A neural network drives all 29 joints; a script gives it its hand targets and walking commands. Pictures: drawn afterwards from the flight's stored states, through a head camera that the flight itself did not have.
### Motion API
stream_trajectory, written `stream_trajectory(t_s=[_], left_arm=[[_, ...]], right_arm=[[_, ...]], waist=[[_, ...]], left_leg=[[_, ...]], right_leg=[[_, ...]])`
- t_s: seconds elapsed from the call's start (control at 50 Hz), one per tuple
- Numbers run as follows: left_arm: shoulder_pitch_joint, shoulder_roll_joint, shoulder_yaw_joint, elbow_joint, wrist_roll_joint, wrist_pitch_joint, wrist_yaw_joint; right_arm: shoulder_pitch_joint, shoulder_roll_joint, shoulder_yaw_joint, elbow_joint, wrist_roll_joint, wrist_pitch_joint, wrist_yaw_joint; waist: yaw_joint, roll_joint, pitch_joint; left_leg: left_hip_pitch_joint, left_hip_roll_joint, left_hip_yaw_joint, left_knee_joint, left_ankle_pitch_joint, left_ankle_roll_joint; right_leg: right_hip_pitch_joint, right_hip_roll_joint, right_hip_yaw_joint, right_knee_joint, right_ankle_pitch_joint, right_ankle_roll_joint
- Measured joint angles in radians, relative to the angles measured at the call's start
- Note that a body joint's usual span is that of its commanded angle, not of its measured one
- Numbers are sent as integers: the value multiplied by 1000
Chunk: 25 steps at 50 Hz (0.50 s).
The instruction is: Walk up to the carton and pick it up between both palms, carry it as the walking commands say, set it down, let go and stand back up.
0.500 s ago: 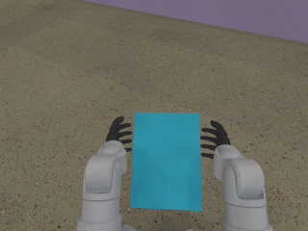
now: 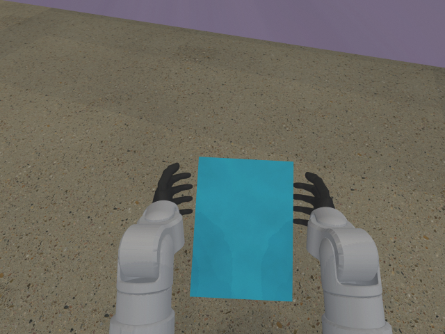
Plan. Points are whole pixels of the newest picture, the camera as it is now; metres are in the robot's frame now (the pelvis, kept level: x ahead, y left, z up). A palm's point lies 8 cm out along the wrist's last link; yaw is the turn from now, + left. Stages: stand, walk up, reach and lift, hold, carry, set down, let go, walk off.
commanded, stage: carry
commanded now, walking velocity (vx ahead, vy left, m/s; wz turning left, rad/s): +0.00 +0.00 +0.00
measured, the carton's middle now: (239, 224) +0.33 +0.02 +0.00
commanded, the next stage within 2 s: none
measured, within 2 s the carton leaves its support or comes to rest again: neither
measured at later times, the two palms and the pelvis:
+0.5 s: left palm (186, 311) +0.14 +0.08 +0.10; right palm out of the picture +0.13 -0.16 +0.10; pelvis -0.14 -0.03 +0.00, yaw -4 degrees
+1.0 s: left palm out of the picture +0.11 +0.06 +0.11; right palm out of the picture +0.08 -0.19 +0.10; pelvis -0.19 -0.03 +0.00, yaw -5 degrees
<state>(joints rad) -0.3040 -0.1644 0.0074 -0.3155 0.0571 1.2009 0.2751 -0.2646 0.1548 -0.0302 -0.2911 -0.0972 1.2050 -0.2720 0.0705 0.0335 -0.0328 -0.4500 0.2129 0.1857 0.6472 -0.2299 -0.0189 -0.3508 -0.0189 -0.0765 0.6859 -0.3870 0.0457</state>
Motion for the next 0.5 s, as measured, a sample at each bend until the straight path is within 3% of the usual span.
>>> stream_trajectory(t_s=[0.04, 0.1, 0.16, 0.24, 0.3, 0.34, 0.4, 0.5], left_arm=[[-11, -4, 2, 25, 9, -7, -5], [-11, -4, -7, 74, 17, -10, -20], [-4, -2, -2, 101, 37, -12, -27], [-4, -2, 13, 103, 54, -22, -28], [-8, -4, 18, 99, 61, -24, -24], [-8, -3, 24, 101, 62, -25, -20], [26, 7, 22, 93, 51, -10, -16], [20, 5, 19, 101, 27, 15, -16]], right_arm=[[-5, 0, -7, 12, -1, -1, -2], [16, -4, -17, 19, 8, 10, -9], [24, -6, -13, 12, 34, 32, -11], [24, -6, -2, 0, 54, 34, -10], [13, -4, 0, 12, 51, 25, -8], [4, -1, 3, 36, 42, 15, -3], [7, -2, 16, 72, 32, 21, 13], [-6, 1, 5, 109, -6, 29, 15]], waist=[[-11, 22, -7], [-58, 16, 4], [-113, 1, 10], [-147, -20, -8], [-141, -42, -34], [-129, -75, -39], [-85, -87, -50], [-26, -86, -61]], left_leg=[[-45, 23, -4, 45, -1, -21], [-114, -47, -86, 241, -226, -40], [-131, -98, -108, 391, -231, -41], [-52, -139, -112, 303, -245, -34], [67, -169, -101, 70, -227, -12], [109, -186, -89, -49, -109, 5], [115, -177, -84, -68, -61, 20], [113, -170, -83, -58, -53, 17]], right_leg=[[32, 15, 0, -113, 76, -16], [-33, 10, 27, -64, 101, -43], [-67, 5, 47, -64, 134, -54], [-112, 13, 53, -83, 186, -65], [-148, 14, 51, -97, 224, -66], [-157, 2, 52, -106, 247, -60], [-133, -1, 35, -154, 228, -34], [-116, -13, 4, -187, 273, -40]])
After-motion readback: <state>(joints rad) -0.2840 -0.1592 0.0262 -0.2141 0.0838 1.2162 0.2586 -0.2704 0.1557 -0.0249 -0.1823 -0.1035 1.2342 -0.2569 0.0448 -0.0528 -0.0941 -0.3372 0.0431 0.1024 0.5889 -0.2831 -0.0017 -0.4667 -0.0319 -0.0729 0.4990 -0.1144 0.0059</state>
